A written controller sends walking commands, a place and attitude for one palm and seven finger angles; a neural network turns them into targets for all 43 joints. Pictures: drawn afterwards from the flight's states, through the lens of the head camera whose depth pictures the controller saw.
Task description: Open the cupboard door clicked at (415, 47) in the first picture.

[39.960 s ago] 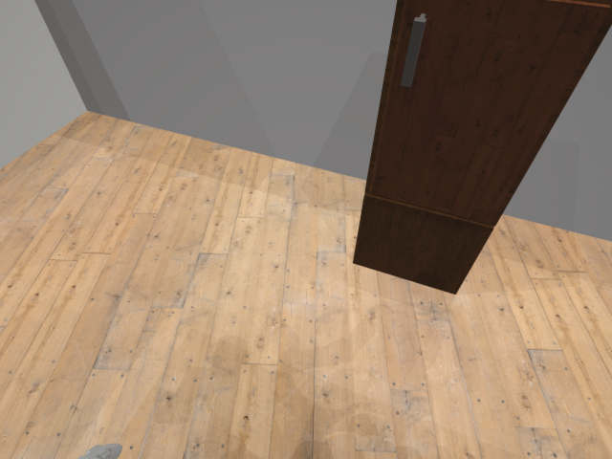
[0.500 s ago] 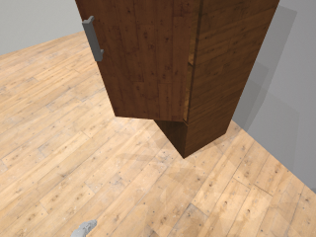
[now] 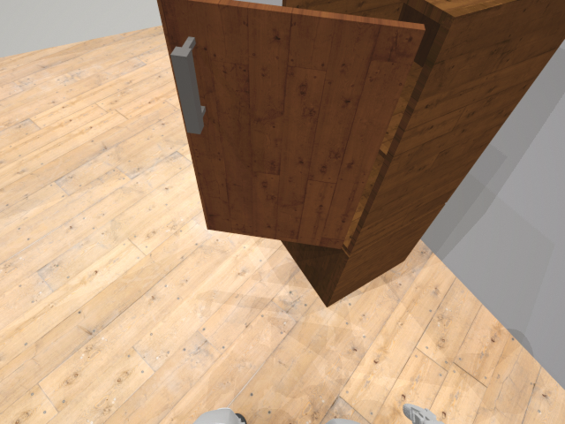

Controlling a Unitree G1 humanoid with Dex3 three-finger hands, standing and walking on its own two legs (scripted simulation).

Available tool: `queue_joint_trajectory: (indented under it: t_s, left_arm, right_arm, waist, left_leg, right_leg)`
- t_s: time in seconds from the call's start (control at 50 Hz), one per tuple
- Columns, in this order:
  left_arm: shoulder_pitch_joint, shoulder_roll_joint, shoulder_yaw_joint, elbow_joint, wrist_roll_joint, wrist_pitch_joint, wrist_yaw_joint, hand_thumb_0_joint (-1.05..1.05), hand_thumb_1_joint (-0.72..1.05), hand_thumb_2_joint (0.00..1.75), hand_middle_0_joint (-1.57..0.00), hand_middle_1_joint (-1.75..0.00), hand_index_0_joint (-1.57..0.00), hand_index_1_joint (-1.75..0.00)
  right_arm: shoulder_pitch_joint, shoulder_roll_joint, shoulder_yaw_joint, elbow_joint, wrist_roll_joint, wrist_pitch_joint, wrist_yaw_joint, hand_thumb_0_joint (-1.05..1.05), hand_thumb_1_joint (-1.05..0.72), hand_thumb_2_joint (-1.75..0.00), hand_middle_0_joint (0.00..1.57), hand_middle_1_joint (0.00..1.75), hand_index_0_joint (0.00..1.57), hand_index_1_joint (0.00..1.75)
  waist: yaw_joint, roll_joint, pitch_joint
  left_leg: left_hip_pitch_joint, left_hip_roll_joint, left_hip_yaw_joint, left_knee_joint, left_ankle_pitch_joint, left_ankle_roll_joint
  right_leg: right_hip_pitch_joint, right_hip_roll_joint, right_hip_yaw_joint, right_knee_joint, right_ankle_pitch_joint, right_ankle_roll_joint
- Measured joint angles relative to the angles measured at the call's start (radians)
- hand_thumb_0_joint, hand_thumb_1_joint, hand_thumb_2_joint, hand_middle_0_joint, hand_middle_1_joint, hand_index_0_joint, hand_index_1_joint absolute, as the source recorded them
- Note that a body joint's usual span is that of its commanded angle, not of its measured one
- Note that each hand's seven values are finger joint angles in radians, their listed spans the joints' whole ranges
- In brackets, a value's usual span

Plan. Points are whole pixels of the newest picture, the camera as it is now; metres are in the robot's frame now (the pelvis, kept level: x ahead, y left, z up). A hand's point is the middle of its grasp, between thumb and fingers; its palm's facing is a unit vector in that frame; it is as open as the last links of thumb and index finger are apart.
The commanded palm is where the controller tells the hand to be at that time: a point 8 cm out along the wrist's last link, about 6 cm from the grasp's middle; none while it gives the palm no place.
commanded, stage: come to a stop and stand still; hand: left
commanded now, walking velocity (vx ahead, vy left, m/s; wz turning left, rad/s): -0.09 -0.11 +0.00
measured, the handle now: (192, 87) +0.57 +0.21 +0.13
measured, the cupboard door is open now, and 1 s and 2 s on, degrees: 51 51 51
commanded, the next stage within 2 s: look again from close up in 0.94 s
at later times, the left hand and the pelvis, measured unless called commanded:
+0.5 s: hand out of the picture +0.03 +0.13 -0.17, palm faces +0.04 -0.98 -0.18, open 7.3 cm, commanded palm none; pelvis -0.01 -0.05 +0.00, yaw +1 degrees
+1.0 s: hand out of the picture +0.00 +0.10 -0.17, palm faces +0.06 -0.98 -0.16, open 7.3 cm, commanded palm none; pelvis +0.01 -0.06 +0.01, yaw +0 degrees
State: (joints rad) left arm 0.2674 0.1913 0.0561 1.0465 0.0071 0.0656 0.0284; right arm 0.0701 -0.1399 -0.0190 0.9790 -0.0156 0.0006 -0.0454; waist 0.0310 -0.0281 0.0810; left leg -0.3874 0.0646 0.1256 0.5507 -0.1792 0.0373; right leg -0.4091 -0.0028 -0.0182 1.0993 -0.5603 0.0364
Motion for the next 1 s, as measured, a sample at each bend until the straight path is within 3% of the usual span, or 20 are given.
queue_joint_trajectory:
  t_s: [0.06,0.1,0.2,0.24,0.28,0.36,0.4,0.44,0.46,0.48,0.54,0.62,1.0]
  left_arm:
    - [-0.036,0.014,0.017,-0.045,0.004,0.01,-0.01,0.01,0.91,0.9,-0.2,-0.3,-0.2,-0.3]
    - [-0.058,0.02,0.023,-0.068,0.006,0.013,-0.016,0.01,0.91,0.9,-0.2,-0.3,-0.2,-0.3]
    - [-0.079,0.026,0.021,-0.103,0.009,-0.006,-0.025,0.0,0.91,0.9,-0.2,-0.3,-0.2,-0.3]
    - [-0.065,0.035,0.019,-0.113,0.016,-0.02,-0.022,0.0,0.91,0.9,-0.2,-0.3,-0.2,-0.3]
    - [-0.059,0.02,0.007,-0.1,0.02,-0.018,-0.015,0.0,0.91,0.9,-0.2,-0.3,-0.2,-0.3]
    - [-0.036,-0.011,-0.017,-0.064,0.018,-0.027,-0.01,0.0,0.91,0.9,-0.2,-0.3,-0.2,-0.3]
    - [-0.034,-0.023,-0.025,-0.046,0.015,-0.035,-0.009,0.0,0.91,0.9,-0.2,-0.3,-0.2,-0.3]
    - [-0.036,-0.029,-0.028,-0.028,0.008,-0.044,-0.003,0.01,0.91,0.9,-0.2,-0.3,-0.2,-0.3]
    - [-0.036,-0.032,-0.031,-0.02,0.003,-0.048,-0.003,0.01,0.92,0.9,-0.21,-0.3,-0.2,-0.3]
    - [-0.044,-0.03,-0.031,-0.009,-0.002,-0.049,-0.003,0.01,0.93,0.9,-0.21,-0.3,-0.2,-0.3]
    - [-0.056,-0.016,-0.029,0.015,-0.01,-0.047,-0.002,0.01,0.94,0.9,-0.21,-0.3,-0.2,-0.3]
    - [-0.051,-0.017,-0.033,0.042,-0.011,-0.048,-0.007,0.01,0.94,0.9,-0.21,-0.3,-0.2,-0.3]
    - [0.01,-0.05,-0.05,0.105,-0.008,-0.068,0.0,0.01,0.92,0.9,-0.2,-0.3,-0.2,-0.3]
  right_arm:
    - [0.003,-0.01,-0.009,0.003,-0.003,0.009,-0.003,0.0,-0.91,-0.9,0.21,0.3,0.2,0.3]
    - [0.014,-0.024,-0.017,0.009,-0.007,0.014,0.0,0.0,-0.91,-0.9,0.21,0.3,0.2,0.3]
    - [0.07,-0.067,-0.044,0.026,-0.015,0.036,0.02,0.0,-0.91,-0.9,0.21,0.3,0.2,0.3]
    - [0.102,-0.074,-0.055,0.032,-0.009,0.05,0.027,0.0,-0.91,-0.9,0.2,0.3,0.2,0.3]
    - [0.13,-0.091,-0.063,0.04,-0.004,0.068,0.033,0.0,-0.91,-0.9,0.2,0.3,0.2,0.3]
    - [0.178,-0.096,-0.063,0.055,0.0,0.072,0.039,0.0,-0.91,-0.9,0.2,0.29,0.2,0.3]
    - [0.198,-0.085,-0.056,0.063,0.003,0.062,0.037,0.0,-0.91,-0.9,0.2,0.29,0.2,0.3]
    - [0.213,-0.072,-0.044,0.075,0.005,0.049,0.033,0.0,-0.91,-0.9,0.2,0.29,0.2,0.3]
    - [0.223,-0.069,-0.037,0.081,0.004,0.038,0.03,0.0,-0.91,-0.9,0.2,0.29,0.2,0.3]
    - [0.225,-0.057,-0.03,0.095,0.003,0.03,0.025,0.0,-0.91,-0.9,0.2,0.29,0.2,0.3]
    - [0.223,-0.014,-0.006,0.129,0.001,0.02,0.018,0.0,-0.91,-0.9,0.2,0.29,0.2,0.3]
    - [0.216,0.015,0.008,0.147,0.003,0.009,0.014,0.0,-0.91,-0.9,0.2,0.29,0.2,0.3]
    - [0.193,-0.004,0.015,0.169,0.006,-0.006,0.008,0.0,-0.92,-0.9,0.2,0.29,0.2,0.3]
  waist:
    - [-0.004,0.011,-0.001]
    - [-0.011,0.025,-0.005]
    - [-0.037,0.059,-0.034]
    - [-0.036,0.036,-0.057]
    - [-0.038,0.049,-0.061]
    - [-0.047,0.05,-0.074]
    - [-0.052,0.042,-0.072]
    - [-0.054,0.036,-0.07]
    - [-0.054,0.049,-0.072]
    - [-0.058,0.046,-0.07]
    - [-0.043,0.01,-0.06]
    - [-0.031,0.012,-0.061]
    - [-0.023,0.015,-0.067]
  left_leg:
    - [0.003,0.017,0.007,-0.024,0.019,-0.007]
    - [0.002,0.028,0.003,-0.032,0.03,-0.014]
    - [-0.015,0.044,-0.019,-0.025,0.044,-0.041]
    - [-0.046,0.025,-0.02,0.03,-0.03,-0.056]
    - [-0.071,0.003,-0.066,0.143,-0.178,-0.057]
    - [-0.061,-0.035,-0.092,0.314,-0.22,-0.056]
    - [-0.007,-0.042,-0.082,0.262,-0.223,-0.061]
    - [0.082,-0.045,-0.079,0.099,-0.152,-0.064]
    - [0.122,-0.036,-0.092,0.016,-0.097,-0.051]
    - [0.134,-0.035,-0.102,-0.009,-0.126,-0.037]
    - [0.153,-0.046,-0.098,-0.035,-0.13,-0.028]
    - [0.185,-0.049,-0.093,-0.087,-0.1,-0.032]
    - [0.257,-0.05,-0.089,-0.155,-0.091,-0.043]
  right_leg:
    - [-0.052,0.004,0.004,0.017,0.047,0.003]
    - [-0.047,-0.004,0.001,-0.046,0.064,-0.003]
    - [0.094,-0.03,-0.032,-0.39,0.145,-0.033]
    - [0.141,-0.049,-0.021,-0.521,0.215,-0.041]
    - [0.144,-0.046,-0.029,-0.514,0.236,-0.034]
    - [0.182,-0.037,-0.036,-0.583,0.255,-0.036]
    - [0.194,-0.03,-0.04,-0.609,0.268,-0.041]
    - [0.191,-0.019,-0.044,-0.605,0.265,-0.041]
    - [0.184,-0.003,-0.054,-0.594,0.258,-0.04]
    - [0.181,0.0,-0.063,-0.587,0.251,-0.038]
    - [0.205,-0.01,-0.059,-0.623,0.277,-0.036]
    - [0.232,-0.011,-0.056,-0.666,0.286,-0.04]
    - [0.29,-0.009,-0.053,-0.708,0.282,-0.047]
